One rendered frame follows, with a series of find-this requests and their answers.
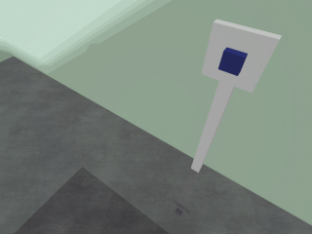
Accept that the button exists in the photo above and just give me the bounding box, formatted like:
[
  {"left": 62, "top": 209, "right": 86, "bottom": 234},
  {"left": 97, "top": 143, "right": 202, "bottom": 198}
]
[{"left": 218, "top": 47, "right": 248, "bottom": 76}]

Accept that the panel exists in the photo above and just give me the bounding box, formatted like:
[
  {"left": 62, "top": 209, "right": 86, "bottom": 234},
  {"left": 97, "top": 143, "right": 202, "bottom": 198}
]
[{"left": 191, "top": 19, "right": 282, "bottom": 173}]

